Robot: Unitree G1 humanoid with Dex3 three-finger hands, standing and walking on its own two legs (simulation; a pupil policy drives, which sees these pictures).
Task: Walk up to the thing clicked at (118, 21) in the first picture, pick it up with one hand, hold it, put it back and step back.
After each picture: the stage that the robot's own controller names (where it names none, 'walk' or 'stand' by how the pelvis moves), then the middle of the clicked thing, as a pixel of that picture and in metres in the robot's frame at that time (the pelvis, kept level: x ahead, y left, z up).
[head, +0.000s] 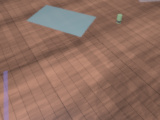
stand; (119, 18) +1.90 -0.45 -0.72
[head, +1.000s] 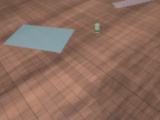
walk; (97, 28) +1.81 -0.01 -0.69
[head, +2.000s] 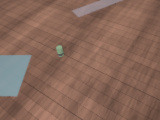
walk; (60, 51) +1.21 +0.33 -0.71
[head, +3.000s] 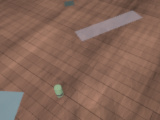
walk; (58, 91) +0.71 +0.30 -0.71
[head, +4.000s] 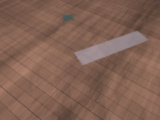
walk; out of the picture +0.38 +0.22 -0.70
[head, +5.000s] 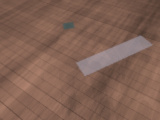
stand; out of the picture +0.26 +0.24 -0.72
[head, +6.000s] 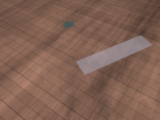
stand; out of the picture +0.27 +0.23 -0.73
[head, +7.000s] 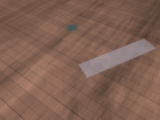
stand; out of the picture +0.27 +0.23 -0.73
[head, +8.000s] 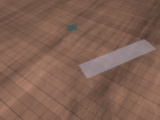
stand; out of the picture +0.26 +0.23 -0.73
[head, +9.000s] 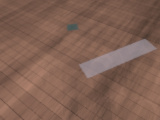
go down; out of the picture +0.26 +0.23 -0.73
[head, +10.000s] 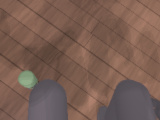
go down; (28, 80) +0.35 +0.24 -0.33
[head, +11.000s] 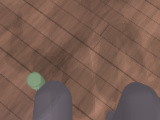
approach; (36, 81) +0.35 +0.24 -0.31
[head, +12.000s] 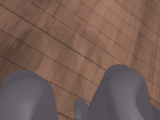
close in; out of the picture +0.33 +0.28 -0.22
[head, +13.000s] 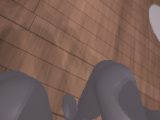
close; out of the picture +0.35 +0.28 -0.21
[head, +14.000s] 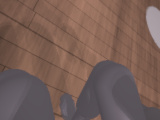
lift; out of the picture +0.34 +0.28 -0.22
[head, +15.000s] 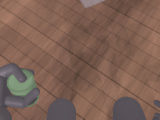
lift; (25, 89) +0.31 +0.21 -0.01
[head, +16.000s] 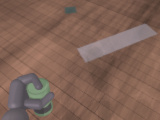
hold; (40, 97) +0.30 +0.17 +0.01
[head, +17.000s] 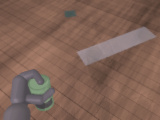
hold; (42, 93) +0.32 +0.17 +0.00
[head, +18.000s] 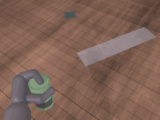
hold; (42, 92) +0.32 +0.17 +0.01
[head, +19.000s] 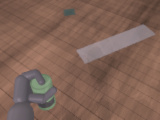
crouch; (44, 92) +0.33 +0.17 +0.00
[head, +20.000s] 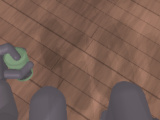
lower; (20, 65) +0.40 +0.22 -0.09
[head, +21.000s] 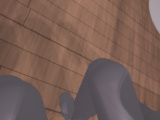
lower; out of the picture +0.39 +0.29 -0.22
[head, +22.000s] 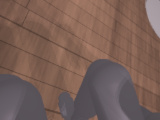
lower; out of the picture +0.38 +0.29 -0.21
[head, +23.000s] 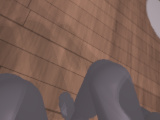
lower; out of the picture +0.37 +0.29 -0.21
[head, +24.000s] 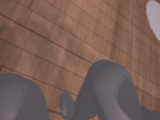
lower; out of the picture +0.37 +0.29 -0.21
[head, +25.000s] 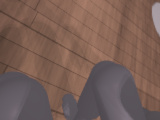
open; out of the picture +0.36 +0.27 -0.22
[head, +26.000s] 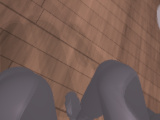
stand; out of the picture +0.35 +0.26 -0.22
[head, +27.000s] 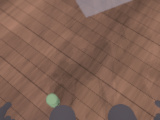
walk; (53, 101) +0.36 +0.21 -0.50
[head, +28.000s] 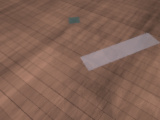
stand; out of the picture +0.31 +0.20 -0.66
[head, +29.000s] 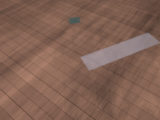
stand; out of the picture +0.31 +0.20 -0.66
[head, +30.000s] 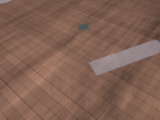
stand; out of the picture +0.33 +0.19 -0.72
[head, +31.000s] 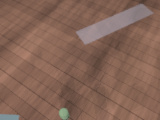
walk; (64, 114) +0.39 +0.18 -0.69
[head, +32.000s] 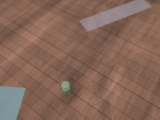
walk; (66, 87) +0.62 +0.18 -0.69
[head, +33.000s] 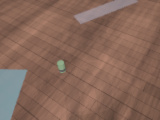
stand; (61, 66) +0.92 +0.29 -0.69
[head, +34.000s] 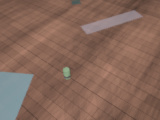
stand; (66, 73) +0.96 +0.23 -0.72
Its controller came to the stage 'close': yes
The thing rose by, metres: 0.71
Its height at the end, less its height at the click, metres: +0.00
